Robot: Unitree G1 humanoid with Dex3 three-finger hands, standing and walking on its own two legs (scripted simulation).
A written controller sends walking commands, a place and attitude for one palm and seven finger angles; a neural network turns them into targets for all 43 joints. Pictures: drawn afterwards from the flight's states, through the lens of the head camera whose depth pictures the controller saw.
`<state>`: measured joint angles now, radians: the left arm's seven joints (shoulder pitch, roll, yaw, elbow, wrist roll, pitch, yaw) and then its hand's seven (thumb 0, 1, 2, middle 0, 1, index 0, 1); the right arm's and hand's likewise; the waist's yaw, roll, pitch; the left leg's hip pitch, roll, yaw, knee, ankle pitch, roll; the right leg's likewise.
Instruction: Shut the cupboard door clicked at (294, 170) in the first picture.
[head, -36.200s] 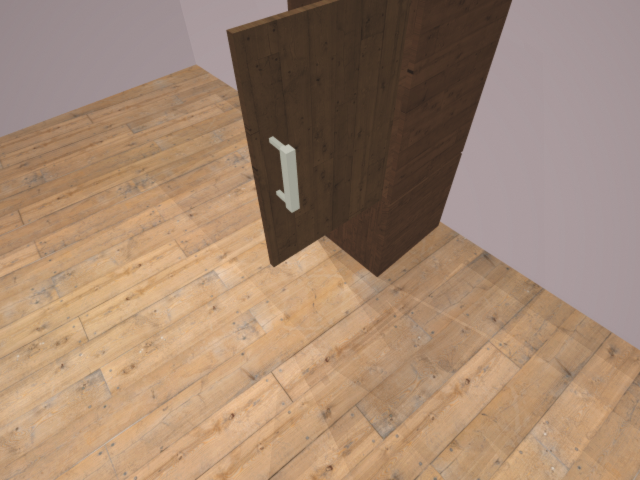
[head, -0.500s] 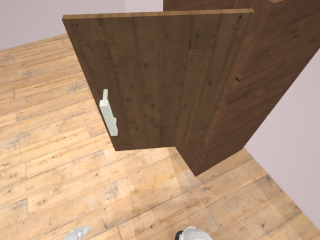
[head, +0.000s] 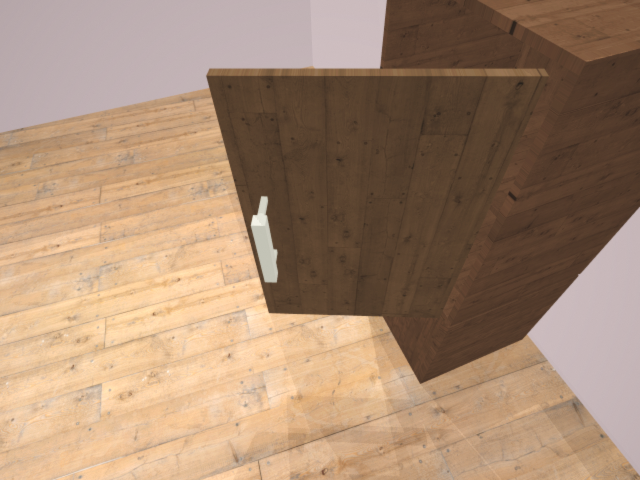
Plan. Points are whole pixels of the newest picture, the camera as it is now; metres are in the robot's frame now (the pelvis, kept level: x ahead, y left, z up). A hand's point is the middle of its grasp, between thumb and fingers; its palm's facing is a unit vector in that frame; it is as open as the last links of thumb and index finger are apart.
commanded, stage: come to a stop and stand still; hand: left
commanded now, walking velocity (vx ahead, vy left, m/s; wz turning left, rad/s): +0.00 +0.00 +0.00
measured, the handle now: (267, 241) +0.48 +0.14 -0.04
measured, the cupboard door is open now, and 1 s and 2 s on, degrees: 66 66 66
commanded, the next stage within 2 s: look again from close up in 0.50 s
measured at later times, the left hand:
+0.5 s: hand out of the picture +0.01 +0.24 -0.18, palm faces +0.00 -0.98 -0.21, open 7.3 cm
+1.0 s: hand out of the picture +0.01 +0.30 -0.15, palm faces +0.00 -0.94 -0.35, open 7.4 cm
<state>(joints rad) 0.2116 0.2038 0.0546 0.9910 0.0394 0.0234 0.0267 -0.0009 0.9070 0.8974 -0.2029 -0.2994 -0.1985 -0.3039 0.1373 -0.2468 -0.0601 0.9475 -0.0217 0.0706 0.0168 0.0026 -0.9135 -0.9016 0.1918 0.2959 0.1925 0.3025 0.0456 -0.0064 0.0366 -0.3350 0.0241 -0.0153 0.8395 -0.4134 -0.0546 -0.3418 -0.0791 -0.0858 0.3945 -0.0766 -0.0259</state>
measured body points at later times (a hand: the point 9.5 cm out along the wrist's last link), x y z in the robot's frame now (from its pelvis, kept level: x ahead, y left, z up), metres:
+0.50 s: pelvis -0.01 +0.06 +0.00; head +0.02 +0.06 +0.45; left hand +0.01 +0.29 -0.16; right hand -0.03 -0.16 -0.16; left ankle -0.06 +0.16 -0.74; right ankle -0.05 -0.06 -0.74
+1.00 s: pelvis -0.07 +0.05 +0.00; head -0.09 +0.05 +0.44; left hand +0.01 +0.34 -0.13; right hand +0.02 -0.24 -0.13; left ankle -0.06 +0.16 -0.74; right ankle -0.05 -0.06 -0.74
